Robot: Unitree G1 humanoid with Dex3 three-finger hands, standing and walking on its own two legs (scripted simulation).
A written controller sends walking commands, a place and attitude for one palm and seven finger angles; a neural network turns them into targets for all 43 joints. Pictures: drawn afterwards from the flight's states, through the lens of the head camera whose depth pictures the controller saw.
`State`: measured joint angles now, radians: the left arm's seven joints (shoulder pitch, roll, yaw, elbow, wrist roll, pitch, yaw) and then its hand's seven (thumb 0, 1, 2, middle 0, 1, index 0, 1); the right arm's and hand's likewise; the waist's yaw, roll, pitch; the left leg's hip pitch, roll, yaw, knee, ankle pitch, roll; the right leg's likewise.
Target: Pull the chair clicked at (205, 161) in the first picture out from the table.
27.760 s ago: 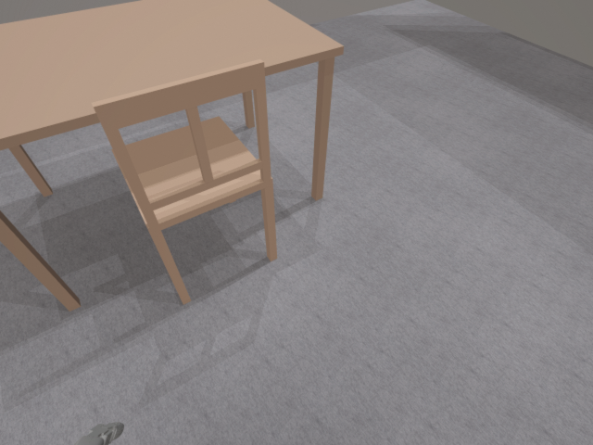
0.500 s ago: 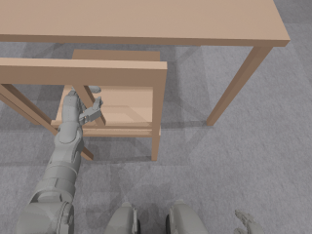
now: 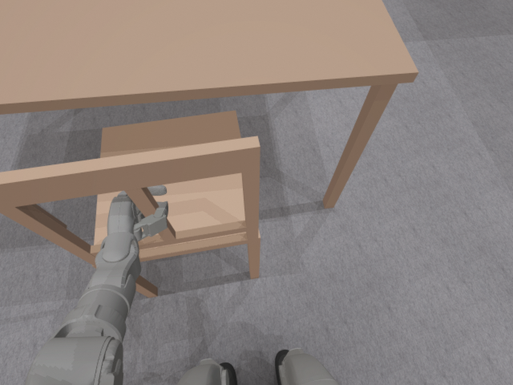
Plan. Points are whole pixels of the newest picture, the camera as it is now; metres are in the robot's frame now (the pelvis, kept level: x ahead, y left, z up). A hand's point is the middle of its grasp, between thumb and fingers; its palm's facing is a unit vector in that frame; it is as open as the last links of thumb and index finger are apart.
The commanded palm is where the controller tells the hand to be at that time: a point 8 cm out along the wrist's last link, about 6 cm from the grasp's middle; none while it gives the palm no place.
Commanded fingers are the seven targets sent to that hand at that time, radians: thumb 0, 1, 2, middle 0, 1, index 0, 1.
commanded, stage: step backward, pulling the chair out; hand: left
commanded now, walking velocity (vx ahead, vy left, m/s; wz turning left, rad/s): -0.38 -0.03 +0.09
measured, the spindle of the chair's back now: (154, 214) +0.42 +0.18 -0.09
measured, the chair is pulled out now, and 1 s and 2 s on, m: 0.08 0.14 0.14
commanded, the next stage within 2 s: none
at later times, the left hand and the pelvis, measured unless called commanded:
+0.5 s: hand (182, 245) +0.34 +0.11 -0.06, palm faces +0.06 -0.98 -0.17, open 5.4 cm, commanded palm +0.33 +0.16 -0.05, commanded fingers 0.00 0.90 0.90 -0.50 -1.45 -0.50 -1.45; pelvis -0.05 -0.02 +0.01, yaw +3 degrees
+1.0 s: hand (181, 248) +0.33 +0.11 -0.06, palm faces +0.07 -0.98 -0.19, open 5.5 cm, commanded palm +0.33 +0.16 -0.04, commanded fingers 0.00 0.90 0.90 -0.50 -1.45 -0.50 -1.45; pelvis -0.05 -0.02 +0.00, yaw +3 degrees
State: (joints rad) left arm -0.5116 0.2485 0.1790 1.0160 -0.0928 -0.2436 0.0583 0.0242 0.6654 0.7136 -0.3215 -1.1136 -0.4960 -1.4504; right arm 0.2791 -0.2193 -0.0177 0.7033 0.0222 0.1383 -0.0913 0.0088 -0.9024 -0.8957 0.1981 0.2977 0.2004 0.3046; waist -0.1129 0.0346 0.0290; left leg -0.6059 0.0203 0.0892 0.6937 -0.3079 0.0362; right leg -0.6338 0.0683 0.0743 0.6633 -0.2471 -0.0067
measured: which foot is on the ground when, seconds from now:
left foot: down 0.00-1.00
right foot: down 0.00-1.00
